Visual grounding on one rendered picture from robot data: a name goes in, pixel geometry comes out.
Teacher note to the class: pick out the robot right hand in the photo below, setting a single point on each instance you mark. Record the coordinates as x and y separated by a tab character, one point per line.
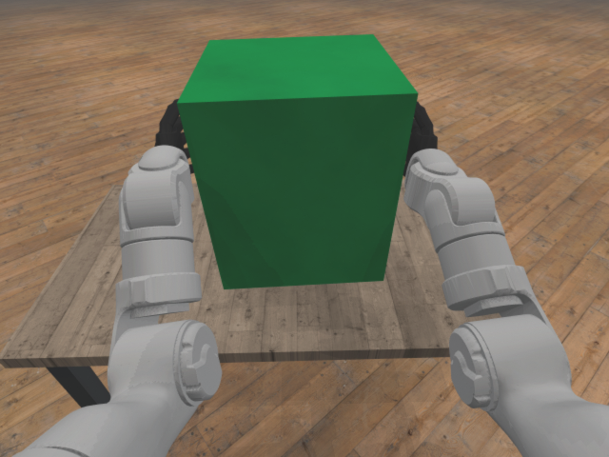
422	134

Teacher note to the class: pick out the robot left hand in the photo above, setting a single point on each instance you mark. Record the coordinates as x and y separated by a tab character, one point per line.
170	131

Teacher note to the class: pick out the robot left upper arm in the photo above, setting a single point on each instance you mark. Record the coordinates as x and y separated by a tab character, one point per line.
158	375

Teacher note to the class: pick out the robot right upper arm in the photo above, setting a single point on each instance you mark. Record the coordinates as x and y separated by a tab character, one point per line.
514	369

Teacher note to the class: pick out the right robot forearm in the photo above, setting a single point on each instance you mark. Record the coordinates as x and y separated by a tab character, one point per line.
480	274

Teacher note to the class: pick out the carton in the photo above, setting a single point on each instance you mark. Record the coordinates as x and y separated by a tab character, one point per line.
298	146

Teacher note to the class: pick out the table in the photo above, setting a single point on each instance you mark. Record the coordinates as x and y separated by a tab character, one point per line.
68	329

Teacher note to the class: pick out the left robot forearm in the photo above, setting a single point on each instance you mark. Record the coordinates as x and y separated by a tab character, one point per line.
156	236

